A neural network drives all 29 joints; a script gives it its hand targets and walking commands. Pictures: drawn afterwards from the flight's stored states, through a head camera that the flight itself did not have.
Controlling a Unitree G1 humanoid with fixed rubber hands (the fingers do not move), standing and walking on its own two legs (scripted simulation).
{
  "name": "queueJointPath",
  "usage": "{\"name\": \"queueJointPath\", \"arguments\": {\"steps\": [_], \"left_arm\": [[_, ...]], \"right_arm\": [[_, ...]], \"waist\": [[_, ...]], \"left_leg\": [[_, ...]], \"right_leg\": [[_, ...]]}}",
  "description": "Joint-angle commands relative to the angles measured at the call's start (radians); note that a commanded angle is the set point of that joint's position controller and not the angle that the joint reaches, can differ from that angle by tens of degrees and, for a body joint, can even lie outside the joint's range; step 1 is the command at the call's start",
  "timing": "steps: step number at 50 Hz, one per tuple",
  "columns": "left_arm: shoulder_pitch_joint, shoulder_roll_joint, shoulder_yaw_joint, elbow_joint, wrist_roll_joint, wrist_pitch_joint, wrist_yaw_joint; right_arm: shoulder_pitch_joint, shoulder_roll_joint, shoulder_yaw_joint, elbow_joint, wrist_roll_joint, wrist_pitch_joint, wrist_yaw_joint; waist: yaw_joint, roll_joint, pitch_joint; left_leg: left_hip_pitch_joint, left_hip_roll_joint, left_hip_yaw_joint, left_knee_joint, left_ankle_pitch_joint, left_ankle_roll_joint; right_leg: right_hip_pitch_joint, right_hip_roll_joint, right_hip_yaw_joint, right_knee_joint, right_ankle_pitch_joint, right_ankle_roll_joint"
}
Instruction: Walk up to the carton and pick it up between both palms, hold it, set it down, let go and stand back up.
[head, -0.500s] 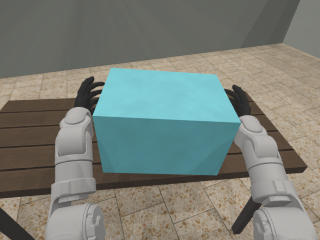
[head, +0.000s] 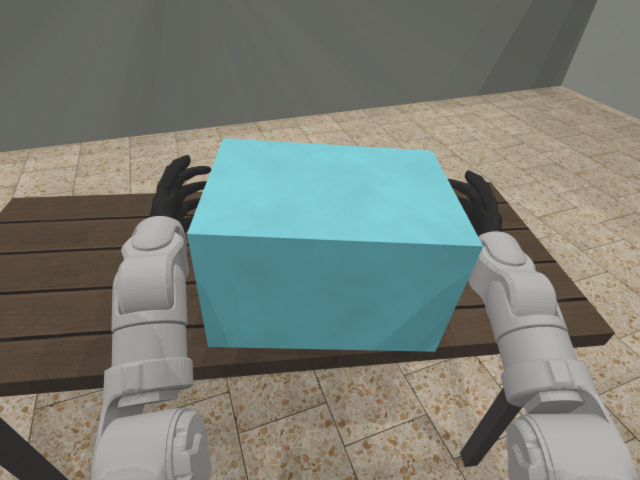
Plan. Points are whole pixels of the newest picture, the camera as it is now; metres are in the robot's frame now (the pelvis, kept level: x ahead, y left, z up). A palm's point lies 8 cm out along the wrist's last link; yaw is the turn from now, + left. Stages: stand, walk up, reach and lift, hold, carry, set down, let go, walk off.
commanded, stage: hold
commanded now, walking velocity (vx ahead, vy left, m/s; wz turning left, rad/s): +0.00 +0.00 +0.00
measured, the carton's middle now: (327, 242) +0.37 +0.00 +0.15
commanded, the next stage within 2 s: set down in 0.12 s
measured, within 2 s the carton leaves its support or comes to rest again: neither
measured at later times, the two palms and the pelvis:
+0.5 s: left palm (166, 223) +0.37 +0.19 +0.18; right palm (465, 239) +0.37 -0.18 +0.16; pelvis +0.02 +0.00 +0.00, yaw +1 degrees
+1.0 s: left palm (187, 231) +0.40 +0.18 +0.15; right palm (462, 248) +0.39 -0.19 +0.12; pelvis +0.02 -0.01 +0.00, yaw +1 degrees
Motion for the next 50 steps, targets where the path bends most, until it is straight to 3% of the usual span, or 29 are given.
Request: {"name": "queueJointPath", "arguments": {"steps": [1,5,9,13,15,16,19,20,23,25,28,32,34,35,36,38,41,44,45,47,48,49,50], "left_arm": [[-0.655,-0.518,-0.495,-0.097,-0.163,-0.061,-0.112],[-0.669,-0.540,-0.536,-0.142,-0.189,-0.069,-0.098],[-0.666,-0.525,-0.525,-0.158,-0.186,-0.075,-0.111],[-0.661,-0.512,-0.498,-0.146,-0.161,-0.131,-0.132],[-0.625,-0.494,-0.458,-0.097,-0.122,-0.174,-0.148],[-0.621,-0.499,-0.477,-0.150,-0.115,-0.195,-0.144],[-0.558,-0.471,-0.439,-0.076,-0.080,-0.219,-0.141],[-0.522,-0.465,-0.413,-0.032,-0.062,-0.217,-0.149],[-0.511,-0.485,-0.423,-0.050,-0.065,-0.242,-0.157],[-0.507,-0.485,-0.449,-0.051,-0.074,-0.262,-0.146],[-0.552,-0.508,-0.508,-0.109,-0.107,-0.303,-0.117],[-0.587,-0.512,-0.536,-0.059,-0.121,-0.332,-0.099],[-0.572,-0.524,-0.513,-0.007,-0.109,-0.332,-0.094],[-0.566,-0.512,-0.509,-0.015,-0.105,-0.337,-0.091],[-0.570,-0.515,-0.500,-0.003,-0.104,-0.337,-0.092],[-0.572,-0.521,-0.490,0.014,-0.102,-0.338,-0.094],[-0.574,-0.522,-0.489,0.016,-0.100,-0.359,-0.087],[-0.550,-0.507,-0.470,0.059,-0.089,-0.366,-0.086],[-0.541,-0.497,-0.446,0.083,-0.077,-0.366,-0.087],[-0.553,-0.502,-0.445,0.075,-0.080,-0.368,-0.092],[-0.540,-0.513,-0.446,0.077,-0.074,-0.368,-0.094],[-0.540,-0.517,-0.443,0.068,-0.076,-0.375,-0.095],[-0.543,-0.521,-0.453,0.063,-0.076,-0.376,-0.092]], "right_arm": [[-0.883,0.572,0.390,-0.342,0.090,-0.080,0.139],[-0.857,0.571,0.417,-0.363,0.121,-0.077,0.127],[-0.815,0.563,0.402,-0.350,0.114,-0.072,0.117],[-0.779,0.551,0.352,-0.339,0.063,-0.128,0.123],[-0.742,0.531,0.302,-0.292,0.002,-0.180,0.134],[-0.693,0.534,0.324,-0.269,-0.013,-0.201,0.142],[-0.645,0.494,0.296,-0.208,-0.067,-0.256,0.153],[-0.633,0.488,0.281,-0.197,-0.087,-0.271,0.155],[-0.656,0.502,0.283,-0.228,-0.105,-0.337,0.157],[-0.671,0.490,0.304,-0.257,-0.102,-0.377,0.151],[-0.710,0.503,0.353,-0.313,-0.088,-0.416,0.145],[-0.684,0.503,0.327,-0.247,-0.134,-0.428,0.144],[-0.703,0.506,0.313,-0.235,-0.143,-0.433,0.150],[-0.666,0.510,0.308,-0.206,-0.141,-0.433,0.151],[-0.685,0.506,0.296,-0.213,-0.147,-0.434,0.154],[-0.680,0.510,0.284,-0.189,-0.149,-0.437,0.154],[-0.699,0.521,0.310,-0.208,-0.138,-0.454,0.157],[-0.674,0.508,0.298,-0.180,-0.143,-0.452,0.157],[-0.634,0.492,0.265,-0.120,-0.163,-0.440,0.157],[-0.653,0.500,0.271,-0.129,-0.161,-0.446,0.158],[-0.635,0.498,0.253,-0.123,-0.174,-0.447,0.157],[-0.627,0.493,0.256,-0.127,-0.175,-0.451,0.160],[-0.613,0.482,0.243,-0.110,-0.171,-0.451,0.162]], "waist": [[0.046,0.040,-0.336],[0.018,0.047,-0.405],[-0.003,0.047,-0.393],[-0.012,0.069,-0.376],[-0.010,0.075,-0.322],[0.001,0.108,-0.338],[0.001,0.086,-0.233],[0.017,0.050,-0.184],[0.027,0.046,-0.227],[0.011,0.034,-0.249],[0.027,0.037,-0.356],[0.014,0.016,-0.327],[0.030,0.010,-0.312],[0.031,0.033,-0.323],[0.036,0.015,-0.312],[0.037,0.042,-0.339],[0.058,0.038,-0.422],[0.057,0.029,-0.393],[0.046,0.043,-0.328],[0.050,0.012,-0.352],[0.032,0.022,-0.338],[0.038,0.033,-0.356],[0.024,0.057,-0.350]], "left_leg": [[0.061,-0.034,0.034,-0.041,0.137,-0.004],[0.121,-0.038,0.026,-0.001,0.260,-0.022],[0.116,-0.047,0.026,-0.005,0.254,-0.028],[0.142,-0.053,0.028,-0.008,0.249,-0.044],[0.150,-0.050,0.034,-0.022,0.220,-0.047],[0.119,-0.045,0.050,-0.023,0.264,-0.056],[0.097,-0.044,0.054,-0.041,0.248,-0.056],[0.088,-0.041,0.060,-0.054,0.221,-0.046],[0.098,-0.041,0.073,-0.042,0.272,-0.052],[0.124,-0.041,0.070,-0.021,0.339,-0.055],[0.151,-0.044,0.070,0.012,0.382,-0.058],[0.126,-0.037,0.063,-0.018,0.278,-0.049],[0.107,-0.034,0.062,-0.024,0.265,-0.041],[0.109,-0.038,0.065,-0.022,0.249,-0.042],[0.091,-0.039,0.062,-0.029,0.246,-0.039],[0.099,-0.042,0.067,-0.023,0.270,-0.046],[0.095,-0.048,0.066,-0.004,0.361,-0.047],[0.073,-0.048,0.071,-0.006,0.354,-0.043],[0.049,-0.051,0.071,-0.021,0.310,-0.044],[0.069,-0.044,0.070,-0.023,0.324,-0.041],[0.071,-0.046,0.073,-0.011,0.343,-0.049],[0.066,-0.047,0.074,-0.015,0.361,-0.055],[0.091,-0.042,0.070,-0.006,0.389,-0.066]], "right_leg": [[0.010,0.033,-0.034,-0.028,0.106,0.020],[0.026,0.041,-0.025,-0.017,0.223,0.024],[0.053,0.035,-0.023,-0.016,0.256,0.033],[0.080,0.034,-0.046,-0.010,0.269,0.036],[0.082,0.030,-0.060,-0.018,0.221,0.034],[0.115,0.033,-0.053,-0.008,0.222,0.025],[0.117,0.030,-0.069,-0.021,0.190,0.022],[0.111,0.027,-0.073,-0.028,0.167,0.029],[0.143,0.027,-0.085,-0.014,0.208,0.027],[0.142,0.035,-0.086,-0.014,0.256,0.030],[0.153,0.033,-0.079,0.008,0.323,0.031],[0.111,0.022,-0.086,-0.004,0.256,0.035],[0.106,0.017,-0.078,-0.008,0.247,0.036],[0.121,0.016,-0.072,0.000,0.253,0.036],[0.110,0.017,-0.075,-0.004,0.252,0.035],[0.117,0.011,-0.073,0.004,0.268,0.045],[0.170,0.018,-0.070,0.025,0.399,0.055],[0.178,0.014,-0.072,0.027,0.416,0.062],[0.165,0.010,-0.063,0.017,0.383,0.056],[0.160,0.013,-0.073,0.019,0.389,0.060],[0.165,0.019,-0.077,0.023,0.399,0.060],[0.174,0.020,-0.074,0.020,0.406,0.058],[0.155,0.018,-0.081,0.020,0.408,0.050]]}}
